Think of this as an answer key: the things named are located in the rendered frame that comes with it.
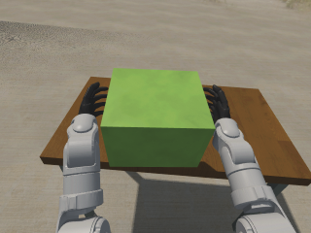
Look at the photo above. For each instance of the table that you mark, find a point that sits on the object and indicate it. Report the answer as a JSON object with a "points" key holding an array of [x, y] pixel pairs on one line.
{"points": [[278, 159]]}

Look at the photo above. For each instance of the robot left forearm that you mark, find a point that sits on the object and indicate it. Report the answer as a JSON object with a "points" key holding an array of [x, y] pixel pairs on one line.
{"points": [[81, 166]]}

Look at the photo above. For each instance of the robot left hand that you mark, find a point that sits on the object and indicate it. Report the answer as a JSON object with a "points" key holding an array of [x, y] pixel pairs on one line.
{"points": [[88, 105]]}

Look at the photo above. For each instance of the robot right hand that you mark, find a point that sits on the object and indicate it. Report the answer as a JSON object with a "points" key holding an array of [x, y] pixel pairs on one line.
{"points": [[220, 108]]}

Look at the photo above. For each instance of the carton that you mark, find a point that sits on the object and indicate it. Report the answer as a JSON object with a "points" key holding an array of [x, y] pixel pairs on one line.
{"points": [[156, 118]]}

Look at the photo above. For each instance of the left robot upper arm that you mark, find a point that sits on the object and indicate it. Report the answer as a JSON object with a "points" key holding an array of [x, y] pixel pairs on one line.
{"points": [[91, 224]]}

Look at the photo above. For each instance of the right robot upper arm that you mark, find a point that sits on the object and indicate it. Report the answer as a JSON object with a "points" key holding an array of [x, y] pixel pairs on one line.
{"points": [[263, 223]]}

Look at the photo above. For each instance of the robot right forearm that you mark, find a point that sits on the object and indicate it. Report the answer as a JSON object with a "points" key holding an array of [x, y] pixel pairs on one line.
{"points": [[250, 192]]}

